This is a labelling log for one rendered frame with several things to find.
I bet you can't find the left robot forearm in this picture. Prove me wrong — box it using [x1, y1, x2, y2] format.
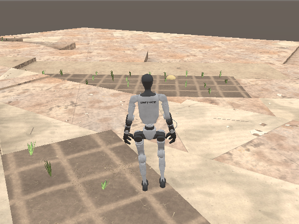
[124, 114, 132, 134]

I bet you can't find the right robot upper arm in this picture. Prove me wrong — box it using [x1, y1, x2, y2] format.
[158, 94, 170, 119]

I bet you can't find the robot right hand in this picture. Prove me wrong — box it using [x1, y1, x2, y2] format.
[165, 132, 176, 144]

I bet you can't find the left robot upper arm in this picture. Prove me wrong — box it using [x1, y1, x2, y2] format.
[127, 95, 138, 121]

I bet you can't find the right robot forearm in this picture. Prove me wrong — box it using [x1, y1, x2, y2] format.
[166, 113, 175, 133]

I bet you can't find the left robot shin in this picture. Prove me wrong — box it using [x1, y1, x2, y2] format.
[138, 156, 147, 185]

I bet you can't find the robot left hand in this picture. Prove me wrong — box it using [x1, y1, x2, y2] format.
[123, 133, 134, 144]

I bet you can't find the robot left foot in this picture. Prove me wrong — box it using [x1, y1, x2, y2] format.
[142, 180, 148, 191]

